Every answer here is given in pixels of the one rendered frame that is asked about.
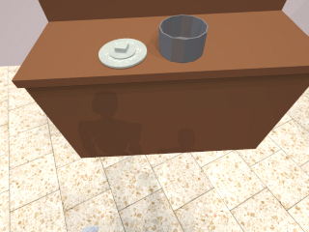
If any knob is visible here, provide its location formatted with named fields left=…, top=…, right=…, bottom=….
left=114, top=42, right=129, bottom=52

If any lid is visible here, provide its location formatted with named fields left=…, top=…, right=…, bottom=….
left=98, top=39, right=147, bottom=69

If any pot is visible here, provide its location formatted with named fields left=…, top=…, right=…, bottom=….
left=158, top=14, right=209, bottom=63

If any table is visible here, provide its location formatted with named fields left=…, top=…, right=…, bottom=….
left=12, top=0, right=309, bottom=159

